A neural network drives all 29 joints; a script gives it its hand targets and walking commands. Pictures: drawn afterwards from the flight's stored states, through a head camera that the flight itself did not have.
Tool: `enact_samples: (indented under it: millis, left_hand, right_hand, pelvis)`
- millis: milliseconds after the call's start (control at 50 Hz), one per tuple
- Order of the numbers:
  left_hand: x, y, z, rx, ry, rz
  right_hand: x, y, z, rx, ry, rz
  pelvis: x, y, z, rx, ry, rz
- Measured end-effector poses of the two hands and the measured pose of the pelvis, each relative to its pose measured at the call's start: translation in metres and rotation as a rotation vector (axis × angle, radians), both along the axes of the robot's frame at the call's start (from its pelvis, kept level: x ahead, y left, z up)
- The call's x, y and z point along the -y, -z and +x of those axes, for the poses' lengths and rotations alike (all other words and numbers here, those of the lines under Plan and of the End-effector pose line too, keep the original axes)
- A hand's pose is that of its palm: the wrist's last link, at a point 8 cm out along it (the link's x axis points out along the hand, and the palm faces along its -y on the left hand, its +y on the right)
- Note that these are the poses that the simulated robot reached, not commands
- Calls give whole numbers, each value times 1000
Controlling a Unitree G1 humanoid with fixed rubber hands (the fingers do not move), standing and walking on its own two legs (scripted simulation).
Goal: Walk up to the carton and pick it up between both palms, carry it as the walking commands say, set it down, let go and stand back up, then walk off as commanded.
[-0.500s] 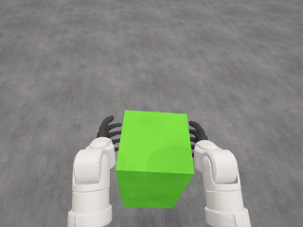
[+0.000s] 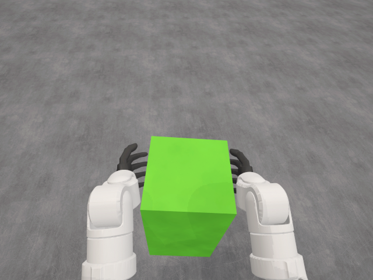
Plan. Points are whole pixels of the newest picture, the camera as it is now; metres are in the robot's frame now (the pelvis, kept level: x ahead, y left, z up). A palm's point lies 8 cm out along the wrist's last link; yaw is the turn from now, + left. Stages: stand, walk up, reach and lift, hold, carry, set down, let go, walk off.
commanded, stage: carry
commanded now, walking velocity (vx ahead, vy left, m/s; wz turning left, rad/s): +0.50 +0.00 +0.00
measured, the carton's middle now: (184, 204) +0.29 +0.02 +0.02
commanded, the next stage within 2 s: none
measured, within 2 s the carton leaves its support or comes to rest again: neither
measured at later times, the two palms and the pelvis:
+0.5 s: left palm (157, 81) +0.65 +0.10 +0.08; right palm (234, 85) +0.65 -0.13 +0.07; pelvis +0.35 -0.03 -0.01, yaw +0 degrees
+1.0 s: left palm (178, 28) +0.99 +0.05 +0.10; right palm (236, 35) +0.99 -0.19 +0.08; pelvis +0.69 -0.08 +0.01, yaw +1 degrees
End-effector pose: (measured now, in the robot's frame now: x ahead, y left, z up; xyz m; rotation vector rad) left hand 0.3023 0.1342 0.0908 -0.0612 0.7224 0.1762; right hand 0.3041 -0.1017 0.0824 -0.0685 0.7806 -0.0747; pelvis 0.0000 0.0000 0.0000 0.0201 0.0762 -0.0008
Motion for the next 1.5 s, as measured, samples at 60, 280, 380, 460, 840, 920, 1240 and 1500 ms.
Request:
enact_samples:
  millis: [60, 280, 380, 460, 840, 920, 1240, 1500]
  left_hand:
    - [14, -2, 43, -14, 33, 5]
    - [47, 7, 188, -54, 45, 51]
    - [37, 0, 253, -26, -4, 37]
    - [31, 2, 316, 22, -7, 25]
    - [102, 4, 591, -16, 121, 42]
    - [95, -1, 638, -40, 73, 48]
    - [80, 18, 874, -30, 79, -3]
    - [138, -1, 1061, 36, 134, 38]
  right_hand:
    - [14, 1, 34, -16, 29, 3]
    - [47, 15, 180, -57, 29, 38]
    - [36, 9, 254, -30, -14, 34]
    - [31, 9, 317, 17, -9, 25]
    - [100, 13, 564, -29, 103, 27]
    - [94, 9, 622, -53, 55, 36]
    - [80, 19, 855, -45, 63, -12]
    - [135, 12, 1029, 5, 110, 26]
  pelvis:
    - [5, -3, 39, -6, 7, -10]
    - [38, -2, 189, 7, -55, -16]
    - [40, -6, 255, -5, -43, 1]
    - [34, 6, 316, 16, -21, 3]
    - [70, 3, 581, 27, -8, -24]
    - [77, -6, 634, 4, -20, -9]
    - [60, 6, 866, 29, 52, 18]
    - [102, 10, 1051, 45, 28, -24]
